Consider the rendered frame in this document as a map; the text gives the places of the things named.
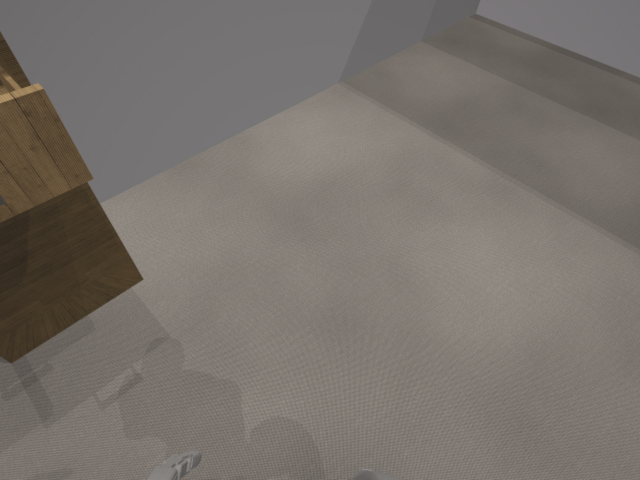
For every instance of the robot left hand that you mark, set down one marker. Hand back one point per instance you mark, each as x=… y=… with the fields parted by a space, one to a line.
x=176 y=466

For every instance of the cabinet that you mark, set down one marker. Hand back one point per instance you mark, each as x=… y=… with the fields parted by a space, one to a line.
x=59 y=261

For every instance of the drawer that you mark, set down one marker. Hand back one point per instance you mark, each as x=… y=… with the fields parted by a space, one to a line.
x=38 y=159

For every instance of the robot right shin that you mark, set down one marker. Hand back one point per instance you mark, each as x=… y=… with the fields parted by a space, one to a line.
x=361 y=471

